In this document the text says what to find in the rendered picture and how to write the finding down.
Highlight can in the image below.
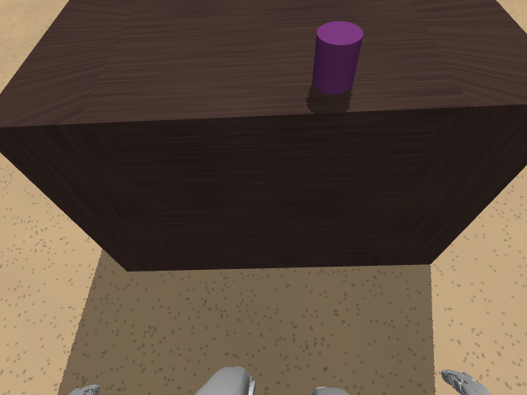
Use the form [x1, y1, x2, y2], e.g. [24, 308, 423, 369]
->
[312, 21, 363, 94]

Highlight right robot hand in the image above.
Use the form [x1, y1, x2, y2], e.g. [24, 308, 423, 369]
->
[441, 369, 491, 395]

